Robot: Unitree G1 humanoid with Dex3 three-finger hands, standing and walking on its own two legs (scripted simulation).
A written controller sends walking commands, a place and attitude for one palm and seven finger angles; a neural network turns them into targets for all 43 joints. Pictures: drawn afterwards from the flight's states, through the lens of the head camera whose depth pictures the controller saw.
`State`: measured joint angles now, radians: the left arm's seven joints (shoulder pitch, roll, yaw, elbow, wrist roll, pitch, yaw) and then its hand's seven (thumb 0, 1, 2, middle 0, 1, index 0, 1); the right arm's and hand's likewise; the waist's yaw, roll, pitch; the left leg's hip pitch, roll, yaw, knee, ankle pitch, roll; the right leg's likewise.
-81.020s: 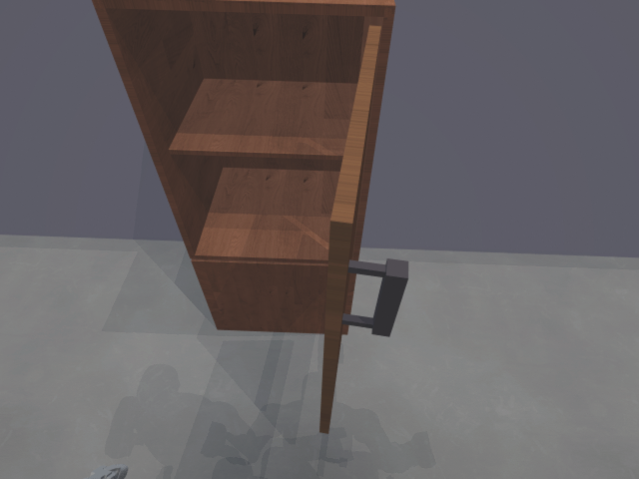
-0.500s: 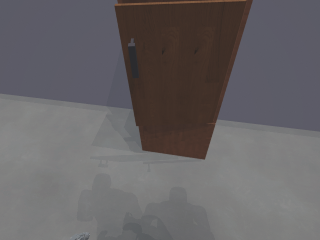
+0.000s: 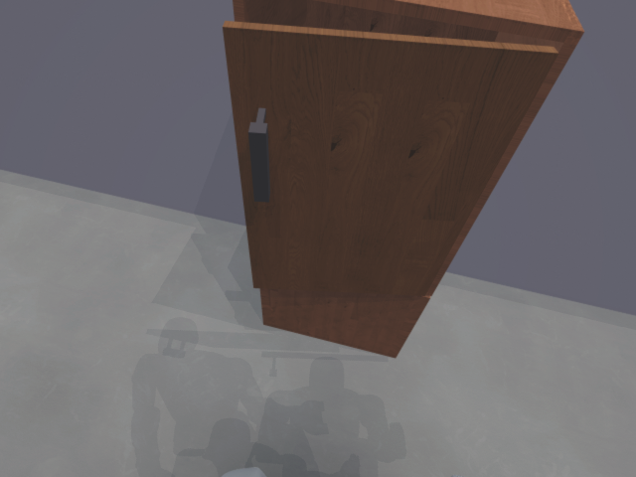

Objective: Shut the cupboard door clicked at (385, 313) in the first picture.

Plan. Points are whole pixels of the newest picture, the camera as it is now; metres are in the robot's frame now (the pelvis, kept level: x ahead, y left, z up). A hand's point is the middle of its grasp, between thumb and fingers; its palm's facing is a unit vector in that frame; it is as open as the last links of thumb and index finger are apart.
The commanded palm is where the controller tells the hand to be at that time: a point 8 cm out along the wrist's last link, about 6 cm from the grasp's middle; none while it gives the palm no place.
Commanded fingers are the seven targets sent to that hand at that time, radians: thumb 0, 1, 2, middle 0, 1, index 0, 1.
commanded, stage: come to a stop and stand still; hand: left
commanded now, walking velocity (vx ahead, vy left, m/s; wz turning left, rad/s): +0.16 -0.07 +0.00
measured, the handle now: (262, 156) +0.52 +0.13 +0.10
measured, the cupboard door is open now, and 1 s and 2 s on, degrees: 13 13 13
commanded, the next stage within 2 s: look again from close up in 1.22 s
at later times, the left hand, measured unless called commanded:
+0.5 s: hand (224, 466) +0.16 +0.14 -0.15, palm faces +0.04 -0.97 -0.24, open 7.3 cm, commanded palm none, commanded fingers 0.00 0.90 0.90 -0.20 -0.30 -0.20 -0.30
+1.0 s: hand out of the picture +0.02 +0.22 -0.14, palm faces +0.05 -0.95 -0.30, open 7.4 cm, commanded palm none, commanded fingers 0.00 0.90 0.90 -0.20 -0.30 -0.20 -0.30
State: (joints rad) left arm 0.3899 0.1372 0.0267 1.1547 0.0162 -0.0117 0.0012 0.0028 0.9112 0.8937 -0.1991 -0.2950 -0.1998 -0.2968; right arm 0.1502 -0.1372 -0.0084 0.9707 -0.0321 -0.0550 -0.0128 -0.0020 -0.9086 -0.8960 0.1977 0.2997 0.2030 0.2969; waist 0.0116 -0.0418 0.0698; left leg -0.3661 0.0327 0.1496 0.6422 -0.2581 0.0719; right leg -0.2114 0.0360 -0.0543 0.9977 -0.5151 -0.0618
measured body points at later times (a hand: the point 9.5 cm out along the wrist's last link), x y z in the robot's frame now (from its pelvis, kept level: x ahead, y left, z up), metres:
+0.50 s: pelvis +0.07 -0.05 +0.01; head +0.13 -0.06 +0.46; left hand +0.16 +0.19 -0.13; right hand +0.12 -0.30 -0.15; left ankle +0.01 +0.07 -0.65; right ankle +0.14 -0.18 -0.72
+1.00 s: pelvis +0.01 +0.02 +0.01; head +0.00 -0.02 +0.45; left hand +0.02 +0.27 -0.12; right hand +0.09 -0.20 -0.15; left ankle +0.02 +0.09 -0.72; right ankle +0.06 -0.08 -0.72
